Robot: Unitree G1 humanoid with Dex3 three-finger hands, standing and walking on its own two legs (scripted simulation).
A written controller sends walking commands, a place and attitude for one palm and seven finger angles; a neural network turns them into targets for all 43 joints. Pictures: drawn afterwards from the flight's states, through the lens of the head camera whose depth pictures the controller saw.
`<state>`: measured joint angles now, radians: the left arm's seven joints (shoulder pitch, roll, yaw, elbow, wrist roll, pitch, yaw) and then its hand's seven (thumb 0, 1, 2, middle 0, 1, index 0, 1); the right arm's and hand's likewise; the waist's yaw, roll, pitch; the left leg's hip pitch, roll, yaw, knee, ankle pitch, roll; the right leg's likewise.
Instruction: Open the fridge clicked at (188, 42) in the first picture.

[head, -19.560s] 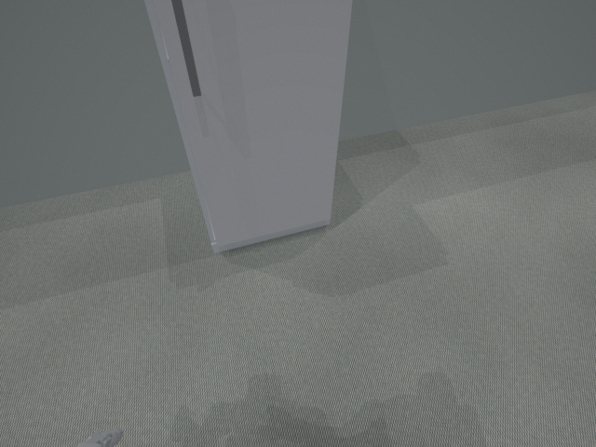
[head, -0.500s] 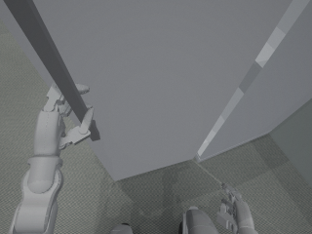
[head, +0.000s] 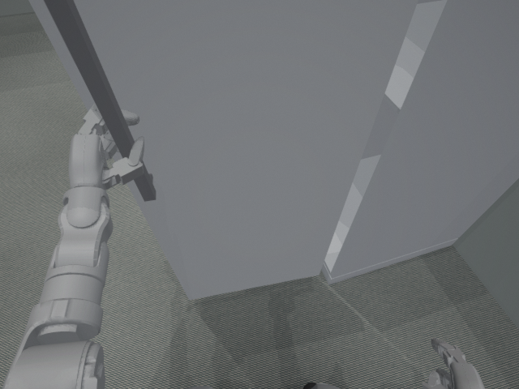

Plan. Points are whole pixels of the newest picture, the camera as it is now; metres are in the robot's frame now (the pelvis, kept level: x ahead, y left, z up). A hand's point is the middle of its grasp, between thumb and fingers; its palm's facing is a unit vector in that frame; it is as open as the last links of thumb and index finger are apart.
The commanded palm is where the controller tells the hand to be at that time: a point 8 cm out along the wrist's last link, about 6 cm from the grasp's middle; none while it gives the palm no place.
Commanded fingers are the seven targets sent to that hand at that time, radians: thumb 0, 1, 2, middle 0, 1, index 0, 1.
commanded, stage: stop walking and hold the door back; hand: left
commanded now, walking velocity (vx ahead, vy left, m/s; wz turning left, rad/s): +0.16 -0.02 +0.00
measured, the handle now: (104, 86) +0.46 +0.21 +0.22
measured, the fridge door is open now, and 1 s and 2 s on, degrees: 84 82 80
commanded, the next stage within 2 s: loosen the grip on the handle in 0.56 s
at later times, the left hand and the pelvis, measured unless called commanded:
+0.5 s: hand (133, 157) +0.42 +0.19 +0.13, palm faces +0.16 -0.96 -0.24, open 6.2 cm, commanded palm +0.39 +0.26 +0.12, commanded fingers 0.00 0.90 0.90 -0.45 -1.40 -0.45 -1.40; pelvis -0.02 +0.02 -0.01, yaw -3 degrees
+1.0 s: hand (136, 159) +0.42 +0.19 +0.12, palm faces +0.13 -0.98 -0.17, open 11.5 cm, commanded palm +0.39 +0.24 +0.12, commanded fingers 0.00 -0.55 0.20 -0.34 -1.27 -0.34 -1.27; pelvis -0.04 +0.06 -0.02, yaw -5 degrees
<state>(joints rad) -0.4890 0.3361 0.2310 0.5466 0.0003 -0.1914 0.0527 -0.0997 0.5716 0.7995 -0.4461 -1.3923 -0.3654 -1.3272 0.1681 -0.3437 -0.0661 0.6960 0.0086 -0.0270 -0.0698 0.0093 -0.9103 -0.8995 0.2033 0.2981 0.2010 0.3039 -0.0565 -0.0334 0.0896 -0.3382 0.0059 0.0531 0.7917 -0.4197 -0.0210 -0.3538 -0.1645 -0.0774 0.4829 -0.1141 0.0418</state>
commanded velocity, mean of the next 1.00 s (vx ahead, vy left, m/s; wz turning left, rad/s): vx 0.03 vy -0.05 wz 0.00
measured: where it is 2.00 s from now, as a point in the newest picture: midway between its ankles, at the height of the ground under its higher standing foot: outside the picture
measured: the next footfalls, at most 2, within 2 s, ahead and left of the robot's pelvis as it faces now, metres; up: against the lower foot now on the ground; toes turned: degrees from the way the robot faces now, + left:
left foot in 0.06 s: +0.01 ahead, +0.14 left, +0.00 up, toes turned +4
right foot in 0.36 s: +0.04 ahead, -0.07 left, +0.00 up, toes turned -8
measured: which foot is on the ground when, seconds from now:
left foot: up 0.00-0.04, down 0.06-0.40, up 0.42-0.66, down 0.68-1.00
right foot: down 0.00-0.08, up 0.10-0.34, down 0.36-1.00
